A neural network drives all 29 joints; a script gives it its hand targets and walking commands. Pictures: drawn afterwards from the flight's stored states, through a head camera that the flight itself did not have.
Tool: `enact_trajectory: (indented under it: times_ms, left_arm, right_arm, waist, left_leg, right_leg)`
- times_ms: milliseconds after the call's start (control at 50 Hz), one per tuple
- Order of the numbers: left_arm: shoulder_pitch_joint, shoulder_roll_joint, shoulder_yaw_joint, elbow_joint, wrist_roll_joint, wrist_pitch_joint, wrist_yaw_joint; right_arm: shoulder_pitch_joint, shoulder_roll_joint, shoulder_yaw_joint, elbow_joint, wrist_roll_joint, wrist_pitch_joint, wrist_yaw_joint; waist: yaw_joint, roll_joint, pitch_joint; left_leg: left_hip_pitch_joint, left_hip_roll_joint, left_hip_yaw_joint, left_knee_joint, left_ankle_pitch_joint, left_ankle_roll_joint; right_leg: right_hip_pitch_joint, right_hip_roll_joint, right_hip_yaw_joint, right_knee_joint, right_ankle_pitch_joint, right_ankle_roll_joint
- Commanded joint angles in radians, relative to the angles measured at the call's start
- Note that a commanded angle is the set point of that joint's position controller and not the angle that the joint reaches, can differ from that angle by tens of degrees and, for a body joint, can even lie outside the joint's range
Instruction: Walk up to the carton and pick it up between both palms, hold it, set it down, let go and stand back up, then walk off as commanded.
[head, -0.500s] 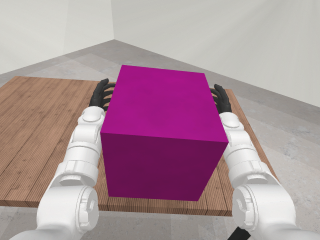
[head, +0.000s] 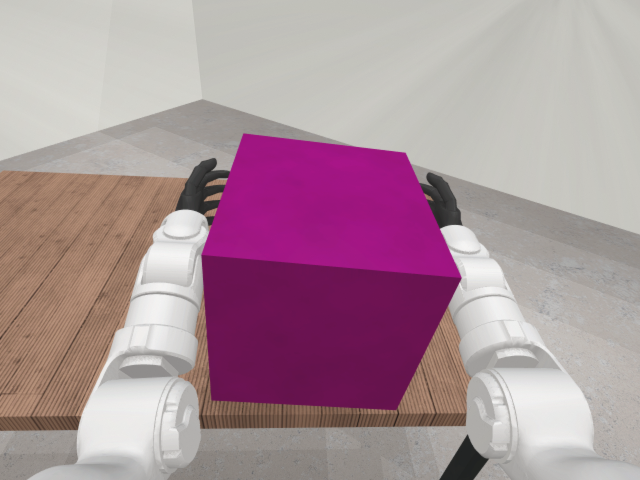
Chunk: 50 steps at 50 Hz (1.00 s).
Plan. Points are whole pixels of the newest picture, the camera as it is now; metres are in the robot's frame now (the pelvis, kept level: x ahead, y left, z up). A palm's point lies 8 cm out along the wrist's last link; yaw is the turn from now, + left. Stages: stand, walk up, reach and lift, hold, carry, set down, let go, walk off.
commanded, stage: reach and lift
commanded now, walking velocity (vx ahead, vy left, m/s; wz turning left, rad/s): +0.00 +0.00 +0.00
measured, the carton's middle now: (316, 266) +0.37 +0.00 +0.14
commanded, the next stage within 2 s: hold in 0.82 s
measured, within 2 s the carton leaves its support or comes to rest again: neither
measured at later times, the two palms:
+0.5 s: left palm (187, 206) +0.39 +0.17 +0.21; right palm (440, 210) +0.40 -0.16 +0.21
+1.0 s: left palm (181, 201) +0.37 +0.17 +0.23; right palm (446, 208) +0.38 -0.16 +0.23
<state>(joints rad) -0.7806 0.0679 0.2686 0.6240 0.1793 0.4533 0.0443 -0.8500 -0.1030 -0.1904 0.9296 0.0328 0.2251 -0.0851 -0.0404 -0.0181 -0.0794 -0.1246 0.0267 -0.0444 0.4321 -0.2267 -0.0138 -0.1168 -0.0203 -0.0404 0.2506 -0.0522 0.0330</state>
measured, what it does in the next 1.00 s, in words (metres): stands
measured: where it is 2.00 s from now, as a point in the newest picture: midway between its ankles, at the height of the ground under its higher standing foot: outside the picture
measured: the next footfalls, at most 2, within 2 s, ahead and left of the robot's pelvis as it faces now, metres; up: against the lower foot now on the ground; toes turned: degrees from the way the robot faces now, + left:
none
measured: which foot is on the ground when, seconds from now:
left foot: down 0.00-1.00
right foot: down 0.00-1.00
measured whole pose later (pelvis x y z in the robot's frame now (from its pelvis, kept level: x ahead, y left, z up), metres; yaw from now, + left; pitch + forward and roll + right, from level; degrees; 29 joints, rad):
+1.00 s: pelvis +0.00 +0.00 +0.00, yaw +0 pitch -6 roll -2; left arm -0.78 0.07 0.27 0.45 0.20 0.61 0.02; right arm -0.88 -0.13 -0.13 0.81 0.12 0.36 -0.11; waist -0.04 -0.02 -0.08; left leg -0.11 0.03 -0.05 0.43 -0.23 -0.01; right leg -0.10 -0.02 -0.04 0.25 -0.05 0.03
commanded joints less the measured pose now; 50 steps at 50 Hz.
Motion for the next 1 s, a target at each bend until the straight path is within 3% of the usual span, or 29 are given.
enact_trajectory:
  times_ms: [0,80,140,200,260,320,360,420,460,540,620,680,700,720,740,800,880,920,980]
  left_arm:
    - [-0.638,-0.724,-0.328,-0.133,-0.083,0.012,-0.157]
    - [-0.662,-0.715,-0.306,-0.136,-0.077,0.02,-0.159]
    - [-0.662,-0.722,-0.33,-0.167,-0.095,0.024,-0.156]
    - [-0.587,-0.705,-0.287,-0.105,-0.059,0.053,-0.167]
    - [-0.575,-0.696,-0.285,-0.154,-0.059,0.061,-0.171]
    - [-0.581,-0.726,-0.352,-0.268,-0.097,0.062,-0.164]
    - [-0.554,-0.716,-0.35,-0.26,-0.087,0.072,-0.165]
    - [-0.565,-0.697,-0.343,-0.281,-0.087,0.079,-0.172]
    - [-0.594,-0.693,-0.364,-0.312,-0.094,0.084,-0.172]
    - [-0.596,-0.696,-0.384,-0.334,-0.104,0.094,-0.174]
    - [-0.605,-0.695,-0.385,-0.33,-0.105,0.107,-0.181]
    - [-0.572,-0.675,-0.34,-0.288,-0.077,0.124,-0.195]
    - [-0.59,-0.688,-0.363,-0.33,-0.096,0.12,-0.195]
    - [-0.613,-0.688,-0.366,-0.33,-0.1,0.12,-0.19]
    - [-0.627,-0.683,-0.365,-0.344,-0.101,0.118,-0.19]
    - [-0.628,-0.685,-0.374,-0.354,-0.11,0.12,-0.191]
    - [-0.627,-0.695,-0.365,-0.338,-0.105,0.131,-0.187]
    - [-0.638,-0.693,-0.364,-0.328,-0.103,0.138,-0.188]
    - [-0.63,-0.686,-0.336,-0.301,-0.09,0.152,-0.19]
  right_arm:
    - [-0.769,0.581,0.24,-0.28,0.126,-0.039,0.102]
    - [-0.773,0.589,0.231,-0.274,0.125,-0.032,0.108]
    - [-0.789,0.585,0.25,-0.312,0.145,-0.034,0.102]
    - [-0.76,0.563,0.244,-0.279,0.151,-0.01,0.091]
    - [-0.76,0.56,0.275,-0.33,0.176,-0.005,0.085]
    - [-0.746,0.558,0.335,-0.39,0.219,0.003,0.079]
    - [-0.718,0.534,0.337,-0.376,0.226,0.019,0.074]
    - [-0.686,0.549,0.338,-0.356,0.223,0.037,0.066]
    - [-0.668,0.551,0.325,-0.355,0.222,0.048,0.065]
    - [-0.717,0.565,0.354,-0.405,0.239,0.054,0.064]
    - [-0.671,0.547,0.323,-0.36,0.234,0.07,0.063]
    - [-0.66,0.542,0.306,-0.34,0.215,0.086,0.063]
    - [-0.69,0.562,0.323,-0.397,0.23,0.077,0.062]
    - [-0.693,0.554,0.316,-0.365,0.232,0.084,0.064]
    - [-0.712,0.572,0.336,-0.407,0.238,0.079,0.065]
    - [-0.712,0.578,0.353,-0.422,0.251,0.087,0.058]
    - [-0.728,0.591,0.355,-0.413,0.247,0.094,0.064]
    - [-0.727,0.576,0.332,-0.402,0.243,0.102,0.067]
    - [-0.75,0.568,0.33,-0.389,0.244,0.111,0.067]
  waist:
    - [-0.047,0.031,-0.237]
    - [-0.037,0.02,-0.222]
    - [-0.041,0.026,-0.275]
    - [-0.045,0.02,-0.21]
    - [-0.039,0.026,-0.243]
    - [-0.05,0.053,-0.355]
    - [-0.061,0.064,-0.304]
    - [-0.059,0.039,-0.291]
    - [-0.076,0.061,-0.266]
    - [-0.071,0.056,-0.298]
    - [-0.089,0.07,-0.253]
    - [-0.085,0.054,-0.229]
    - [-0.079,0.056,-0.279]
    - [-0.085,0.063,-0.252]
    - [-0.072,0.055,-0.285]
    - [-0.076,0.058,-0.305]
    - [-0.07,0.046,-0.288]
    - [-0.07,0.069,-0.253]
    - [-0.062,0.045,-0.249]
  left_leg:
    - [-0.059,-0.069,0.043,-0.198,0.059,-0.02]
    - [-0.091,-0.069,0.046,-0.217,0.014,-0.007]
    - [-0.054,-0.07,0.043,-0.188,0.09,-0.019]
    - [-0.045,-0.071,0.041,-0.192,0.101,-0.014]
    - [-0.019,-0.071,0.043,-0.171,0.192,-0.024]
    - [0.07,-0.067,0.025,-0.122,0.374,-0.05]
    - [0.075,-0.068,0.022,-0.11,0.39,-0.058]
    - [0.057,-0.069,0.027,-0.122,0.338,-0.054]
    - [0.04,-0.073,0.026,-0.132,0.316,-0.055]
    - [0.025,-0.074,0.027,-0.137,0.289,-0.054]
    - [0.015,-0.072,0.02,-0.145,0.264,-0.057]
    - [-0.022,-0.075,0.029,-0.171,0.192,-0.047]
    - [-0.011,-0.074,0.031,-0.162,0.232,-0.052]
    - [-0.019,-0.073,0.026,-0.164,0.213,-0.05]
    - [-0.019,-0.079,0.033,-0.162,0.208,-0.047]
    - [-0.016,-0.083,0.03,-0.15,0.256,-0.048]
    - [-0.04,-0.08,0.033,-0.17,0.177,-0.04]
    - [-0.058,-0.075,0.03,-0.183,0.14,-0.037]
    - [-0.064,-0.073,0.025,-0.192,0.115,-0.029]
  right_leg:
    - [0.223,0.078,-0.033,-0.014,-0.095,-0.017]
    - [0.235,0.078,-0.03,-0.014,-0.116,-0.019]
    - [0.242,0.084,-0.027,-0.007,-0.061,-0.022]
    - [0.252,0.082,-0.026,-0.021,-0.061,-0.023]
    - [0.27,0.089,-0.024,-0.016,-0.002,-0.024]
    - [0.28,0.106,-0.026,-0.003,0.093,-0.022]
    - [0.262,0.107,-0.022,-0.013,0.077,-0.023]
    - [0.267,0.105,-0.021,-0.014,0.063,-0.022]
    - [0.261,0.098,-0.019,-0.01,0.058,-0.019]
    - [0.277,0.096,-0.018,-0.004,0.056,-0.018]
    - [0.265,0.097,-0.013,-0.009,0.03,-0.025]
    - [0.283,0.092,-0.013,-0.019,0.005,-0.026]
    - [0.304,0.096,-0.01,-0.005,0.045,-0.027]
    - [0.279,0.094,-0.013,-0.009,0.013,-0.027]
    - [0.294,0.093,-0.007,-0.005,0.02,-0.025]
    - [0.313,0.098,-0.007,0.001,0.071,-0.022]
    - [0.301,0.096,-0.009,-0.007,0.011,-0.025]
    - [0.287,0.089,-0.003,-0.008,-0.017,-0.029]
    - [0.282,0.094,-0.007,-0.012,-0.036,-0.029]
